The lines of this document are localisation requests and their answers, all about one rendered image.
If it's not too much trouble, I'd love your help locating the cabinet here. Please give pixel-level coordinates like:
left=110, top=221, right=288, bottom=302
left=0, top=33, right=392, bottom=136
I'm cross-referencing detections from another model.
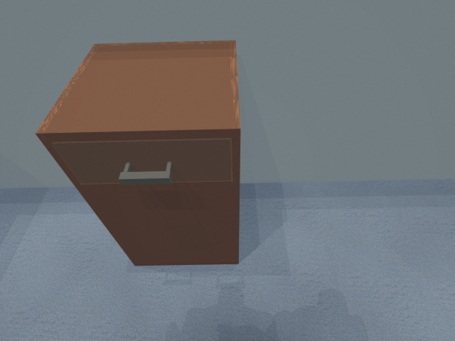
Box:
left=36, top=40, right=240, bottom=266

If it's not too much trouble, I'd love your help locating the drawer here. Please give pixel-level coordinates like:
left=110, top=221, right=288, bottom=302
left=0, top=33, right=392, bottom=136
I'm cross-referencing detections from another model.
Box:
left=53, top=138, right=231, bottom=183

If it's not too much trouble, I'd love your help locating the handle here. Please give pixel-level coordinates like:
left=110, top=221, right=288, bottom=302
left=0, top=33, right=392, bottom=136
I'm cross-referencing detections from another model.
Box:
left=119, top=161, right=172, bottom=185

